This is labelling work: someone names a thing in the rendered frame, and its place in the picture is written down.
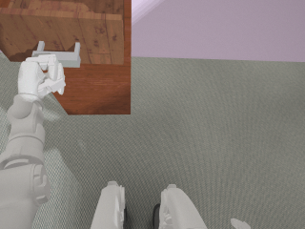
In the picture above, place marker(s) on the drawer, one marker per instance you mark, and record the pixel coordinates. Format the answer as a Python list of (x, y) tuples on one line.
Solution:
[(98, 25)]

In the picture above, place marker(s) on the left robot hand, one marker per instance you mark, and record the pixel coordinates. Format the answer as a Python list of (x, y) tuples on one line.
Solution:
[(30, 76)]

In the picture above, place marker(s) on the handle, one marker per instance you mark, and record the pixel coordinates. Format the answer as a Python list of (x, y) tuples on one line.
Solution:
[(67, 59)]

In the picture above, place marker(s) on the robot left forearm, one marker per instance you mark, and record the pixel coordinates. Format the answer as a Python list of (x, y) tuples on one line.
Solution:
[(27, 136)]

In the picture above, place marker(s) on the left robot upper arm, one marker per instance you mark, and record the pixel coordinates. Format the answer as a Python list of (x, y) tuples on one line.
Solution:
[(23, 190)]

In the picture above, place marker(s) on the right robot thigh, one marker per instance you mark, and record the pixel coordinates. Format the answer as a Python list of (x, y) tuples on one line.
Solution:
[(181, 209)]

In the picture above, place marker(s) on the robot right shin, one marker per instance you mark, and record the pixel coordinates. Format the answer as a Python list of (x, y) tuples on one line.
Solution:
[(165, 221)]

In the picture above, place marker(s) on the right robot hand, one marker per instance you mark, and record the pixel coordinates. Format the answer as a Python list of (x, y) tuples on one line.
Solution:
[(238, 224)]

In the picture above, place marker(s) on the cabinet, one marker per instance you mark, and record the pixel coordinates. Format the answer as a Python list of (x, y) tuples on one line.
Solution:
[(99, 89)]

